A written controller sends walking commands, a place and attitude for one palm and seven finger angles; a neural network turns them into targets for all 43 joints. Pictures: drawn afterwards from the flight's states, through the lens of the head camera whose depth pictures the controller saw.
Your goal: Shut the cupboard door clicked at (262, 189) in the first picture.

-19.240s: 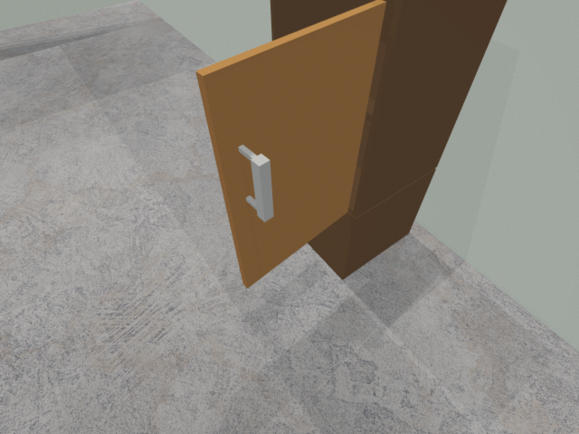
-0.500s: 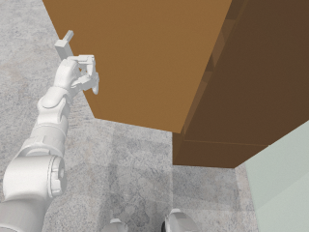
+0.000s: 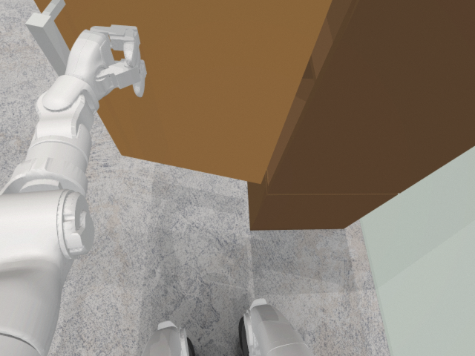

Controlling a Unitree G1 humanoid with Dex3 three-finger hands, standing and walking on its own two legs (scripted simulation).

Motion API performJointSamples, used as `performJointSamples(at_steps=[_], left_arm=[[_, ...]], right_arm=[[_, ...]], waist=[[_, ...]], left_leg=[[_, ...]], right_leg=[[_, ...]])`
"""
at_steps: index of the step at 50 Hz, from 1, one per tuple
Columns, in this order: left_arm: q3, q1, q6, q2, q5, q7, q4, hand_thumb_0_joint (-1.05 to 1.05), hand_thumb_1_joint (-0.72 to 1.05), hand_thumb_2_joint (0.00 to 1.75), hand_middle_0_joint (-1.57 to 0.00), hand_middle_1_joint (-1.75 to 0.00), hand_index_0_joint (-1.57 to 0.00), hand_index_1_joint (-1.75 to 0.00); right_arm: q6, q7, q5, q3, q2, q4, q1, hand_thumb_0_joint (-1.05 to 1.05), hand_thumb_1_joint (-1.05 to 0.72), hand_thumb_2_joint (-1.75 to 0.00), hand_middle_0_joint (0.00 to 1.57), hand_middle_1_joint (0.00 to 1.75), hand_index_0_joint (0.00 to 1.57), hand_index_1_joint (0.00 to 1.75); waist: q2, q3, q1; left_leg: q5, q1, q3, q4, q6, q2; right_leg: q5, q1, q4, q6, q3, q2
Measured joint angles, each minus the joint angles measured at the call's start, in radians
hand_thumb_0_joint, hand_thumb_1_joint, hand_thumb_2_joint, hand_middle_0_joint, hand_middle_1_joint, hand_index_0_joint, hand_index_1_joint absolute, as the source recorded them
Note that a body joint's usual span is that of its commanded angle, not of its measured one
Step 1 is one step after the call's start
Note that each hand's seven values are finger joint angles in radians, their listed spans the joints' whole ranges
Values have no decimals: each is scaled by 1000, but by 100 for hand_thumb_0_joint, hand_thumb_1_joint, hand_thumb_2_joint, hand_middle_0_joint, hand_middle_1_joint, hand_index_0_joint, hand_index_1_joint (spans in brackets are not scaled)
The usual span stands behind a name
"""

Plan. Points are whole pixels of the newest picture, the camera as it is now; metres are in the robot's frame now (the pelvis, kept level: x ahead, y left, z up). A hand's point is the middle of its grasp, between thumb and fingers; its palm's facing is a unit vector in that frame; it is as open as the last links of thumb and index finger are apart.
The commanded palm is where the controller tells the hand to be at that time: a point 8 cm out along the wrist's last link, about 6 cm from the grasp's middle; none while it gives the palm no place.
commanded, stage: push the door shut along its arc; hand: left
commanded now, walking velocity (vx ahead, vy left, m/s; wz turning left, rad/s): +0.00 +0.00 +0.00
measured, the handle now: (70, 53) +0.59 +0.17 +0.10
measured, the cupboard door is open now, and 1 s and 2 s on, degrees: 77 68 68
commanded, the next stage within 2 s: pull the fist back off the door in 0.40 s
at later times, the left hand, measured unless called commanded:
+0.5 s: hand (151, 60) +0.55 +0.05 +0.11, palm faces -0.46 -0.89 -0.03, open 3.6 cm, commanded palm +0.58 +0.08 +0.11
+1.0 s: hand (155, 57) +0.55 +0.04 +0.13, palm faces +0.00 -1.00 +0.00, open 3.1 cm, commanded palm +0.50 +0.09 +0.11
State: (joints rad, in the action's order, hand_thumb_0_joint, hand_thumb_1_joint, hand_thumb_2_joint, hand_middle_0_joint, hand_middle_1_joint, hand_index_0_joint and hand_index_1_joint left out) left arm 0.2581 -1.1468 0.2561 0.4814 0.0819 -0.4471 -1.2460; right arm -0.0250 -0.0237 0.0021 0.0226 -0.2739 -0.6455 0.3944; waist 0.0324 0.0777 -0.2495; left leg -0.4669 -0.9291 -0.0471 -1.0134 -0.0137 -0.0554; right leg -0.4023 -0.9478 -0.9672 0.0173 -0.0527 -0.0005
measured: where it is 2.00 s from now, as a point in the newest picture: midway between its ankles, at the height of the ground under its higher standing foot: outside the picture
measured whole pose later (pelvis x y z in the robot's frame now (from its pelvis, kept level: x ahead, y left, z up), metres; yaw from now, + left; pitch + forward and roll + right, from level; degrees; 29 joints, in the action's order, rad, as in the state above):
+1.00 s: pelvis +0.01 -0.01 +0.01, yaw -1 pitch +21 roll +0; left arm 0.33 -1.05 0.37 0.29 0.01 0.07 -1.20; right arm 0.00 0.08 0.05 0.00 -0.24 -0.64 0.50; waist 0.06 0.12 -0.22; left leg -0.44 -0.85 -0.06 -0.92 0.01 -0.07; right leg -0.38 -0.88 -0.90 0.03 -0.04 -0.02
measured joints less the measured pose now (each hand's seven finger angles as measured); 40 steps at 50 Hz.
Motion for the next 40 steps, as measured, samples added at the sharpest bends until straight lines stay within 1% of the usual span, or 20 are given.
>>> performJointSamples(at_steps=[4, 8, 13, 20, 26, 27, 28, 31, 32, 33, 34, 35, 36, 37, 38, 40], left_arm=[[3, 2, -8, 10, -10, -3, 13, 1, 88, 92, -130, -150, -130, -150], [-16, -22, -26, 19, -9, -16, -10, 0, 89, 92, -130, -150, -130, -150], [-49, -77, -51, 31, -9, -26, -43, 1, 90, 94, -130, -150, -130, -150], [-103, -146, -55, 23, -2, -16, -66, 4, 96, 98, -130, -150, -130, -150], [-113, -207, -69, 24, -11, -6, -93, 5, 102, 101, -130, -150, -130, -150], [-78, -213, -78, 13, -8, 19, -96, 5, 101, 101, -130, -150, -130, -150], [-40, -214, -84, -5, -2, 77, -97, 5, 99, 100, -130, -150, -130, -150], [48, -194, -81, -63, 6, 290, -75, 4, 93, 97, -130, -150, -130, -150], [67, -176, -70, -84, -2, 361, -56, 4, 92, 96, -130, -150, -130, -150], [78, -154, -52, -104, -20, 431, -33, 3, 92, 95, -130, -150, -130, -150], [80, -131, -26, -122, -46, 491, -11, 3, 91, 94, -130, -150, -130, -150], [74, -107, 2, -136, -76, 538, 7, 3, 91, 94, -130, -150, -130, -150], [61, -86, 28, -146, -105, 571, 20, 3, 91, 93, -130, -150, -130, -150], [47, -69, 50, -153, -132, 590, 25, 3, 90, 93, -130, -150, -130, -150], [36, -56, 64, -157, -153, 596, 24, 2, 90, 92, -130, -150, -130, -150], [27, -41, 70, -160, -172, 583, 7, 2, 90, 92, -130, -150, -130, -150]], right_arm=[[7, 3, 4, -1, 7, -2, 14, 1, -91, -90, 20, 30, 20, 30], [10, 2, 3, 4, 12, -13, 18, 1, -91, -90, 20, 30, 20, 30], [-2, -4, 7, 6, 13, -24, 11, 1, -91, -90, 20, 30, 20, 30], [-26, -5, 16, 0, 3, -47, -3, 1, -91, -90, 20, 30, 20, 30], [-35, -5, 21, 0, -2, -60, -18, 1, -91, -90, 20, 30, 20, 30], [-38, -4, 22, -3, -2, -55, -13, 1, -91, -90, 20, 30, 20, 30], [-42, 3, 24, -5, -3, -46, -5, 1, -91, -90, 20, 30, 20, 30], [-45, 40, 42, -9, 6, -20, 21, 1, -91, -90, 20, 30, 20, 29], [-43, 55, 51, -10, 11, -12, 30, 1, -91, -90, 20, 30, 20, 29], [-42, 71, 62, -11, 17, -5, 40, 1, -91, -90, 20, 30, 20, 29], [-41, 87, 73, -12, 23, 0, 49, 1, -91, -90, 20, 30, 20, 29], [-38, 102, 80, -11, 29, 3, 56, 1, -91, -90, 20, 30, 20, 29], [-33, 115, 86, -11, 35, 3, 61, 1, -91, -90, 20, 30, 20, 29], [-26, 125, 89, -10, 42, 0, 64, 1, -91, -90, 20, 30, 20, 29], [-17, 132, 88, -9, 48, -4, 65, 1, -91, -90, 20, 30, 20, 30], [4, 135, 82, -6, 55, -9, 65, 1, -91, -90, 20, 30, 20, 30]], waist=[[4, 4, 1], [7, 3, 3], [4, -1, -2], [-1, 0, -8], [-1, -1, -21], [4, 3, -20], [11, 10, -17], [21, 26, -14], [22, 31, -12], [24, 36, -9], [26, 41, -7], [27, 45, -4], [28, 47, -3], [28, 45, -1], [28, 42, -1], [29, 35, -1]], left_leg=[[-6, -9, -2, -7, 2, -4], [-9, -12, 4, -11, 4, -5], [-8, -30, 18, -22, 7, -4], [-11, -74, 31, -52, 8, -1], [-18, -115, 34, -83, 8, -1], [-20, -126, 37, -89, 9, -3], [-21, -137, 39, -93, 10, -5], [-17, -149, 34, -88, 12, -5], [-15, -148, 31, -83, 12, -5], [-13, -147, 28, -78, 13, -6], [-12, -144, 25, -74, 13, -6], [-11, -141, 22, -70, 14, -6], [-11, -135, 20, -67, 15, -6], [-11, -126, 18, -63, 15, -6], [-10, -116, 17, -58, 16, -6], [-6, -90, 15, -42, 17, -7]], right_leg=[[-6, -12, -9, 1, 3, -4], [-9, -11, -10, 4, -3, -5], [-10, -22, -16, 8, -16, -4], [-16, -59, -42, 11, -28, 1], [-23, -99, -72, 13, -30, 1], [-23, -108, -74, 12, -32, -1], [-22, -117, -75, 12, -34, -2], [-18, -132, -72, 9, -30, -3], [-16, -134, -70, 9, -27, -3], [-15, -134, -67, 9, -24, -3], [-14, -135, -66, 9, -21, -4], [-14, -134, -65, 10, -18, -4], [-14, -130, -65, 10, -15, -4], [-15, -124, -63, 11, -14, -5], [-15, -115, -60, 12, -13, -5], [-12, -90, -47, 13, -11, -7]])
